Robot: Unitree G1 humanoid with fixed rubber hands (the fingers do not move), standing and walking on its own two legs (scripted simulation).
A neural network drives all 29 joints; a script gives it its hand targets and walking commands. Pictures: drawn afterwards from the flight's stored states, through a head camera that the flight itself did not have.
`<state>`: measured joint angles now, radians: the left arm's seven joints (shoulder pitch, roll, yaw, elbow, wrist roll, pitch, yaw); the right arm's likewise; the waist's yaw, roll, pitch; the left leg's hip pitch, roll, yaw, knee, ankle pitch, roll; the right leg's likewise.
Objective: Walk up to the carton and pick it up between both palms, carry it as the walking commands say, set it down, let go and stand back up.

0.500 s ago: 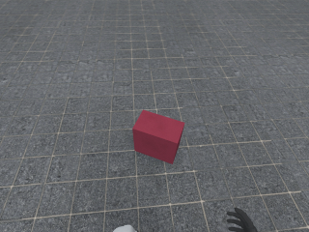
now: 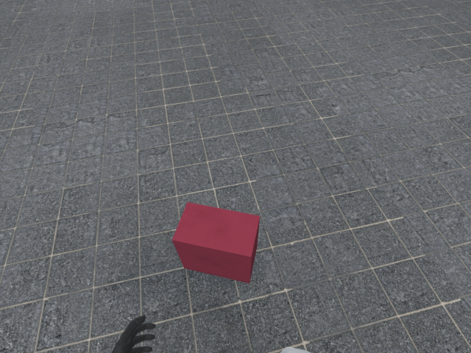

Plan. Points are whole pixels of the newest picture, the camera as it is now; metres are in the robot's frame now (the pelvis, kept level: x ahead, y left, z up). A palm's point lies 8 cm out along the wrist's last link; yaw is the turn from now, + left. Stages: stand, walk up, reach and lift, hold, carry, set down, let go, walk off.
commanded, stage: walk up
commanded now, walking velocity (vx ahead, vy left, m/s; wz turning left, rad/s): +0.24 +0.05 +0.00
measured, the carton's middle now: (219, 243) +0.60 +0.08 -0.62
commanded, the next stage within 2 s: none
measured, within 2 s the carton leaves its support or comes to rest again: neither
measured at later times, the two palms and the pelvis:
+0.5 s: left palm out of the picture +0.04 +0.26 -0.14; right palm (337, 349) +0.15 -0.17 -0.11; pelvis +0.08 +0.05 +0.02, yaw +1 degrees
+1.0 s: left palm out of the picture +0.05 +0.35 -0.12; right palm out of the picture +0.13 -0.16 -0.12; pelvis +0.11 +0.09 +0.01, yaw -5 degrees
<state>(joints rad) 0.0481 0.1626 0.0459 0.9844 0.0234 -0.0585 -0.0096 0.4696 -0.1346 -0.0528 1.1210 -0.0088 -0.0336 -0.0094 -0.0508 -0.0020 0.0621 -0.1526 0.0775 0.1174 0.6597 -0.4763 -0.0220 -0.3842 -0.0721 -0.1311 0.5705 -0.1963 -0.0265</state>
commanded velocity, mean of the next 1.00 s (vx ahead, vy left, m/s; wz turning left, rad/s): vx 0.07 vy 0.07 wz -0.07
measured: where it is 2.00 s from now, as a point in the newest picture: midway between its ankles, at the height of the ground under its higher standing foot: outside the picture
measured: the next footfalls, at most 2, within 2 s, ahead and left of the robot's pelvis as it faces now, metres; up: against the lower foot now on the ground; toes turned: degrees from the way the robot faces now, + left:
left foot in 0.34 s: +0.15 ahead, +0.16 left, +0.00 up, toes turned +5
left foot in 1.06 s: +0.24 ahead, +0.25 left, +0.00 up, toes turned -11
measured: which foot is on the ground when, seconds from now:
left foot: up 0.00-0.32, down 0.34-0.82, up 0.84-1.00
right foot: down 0.00-1.00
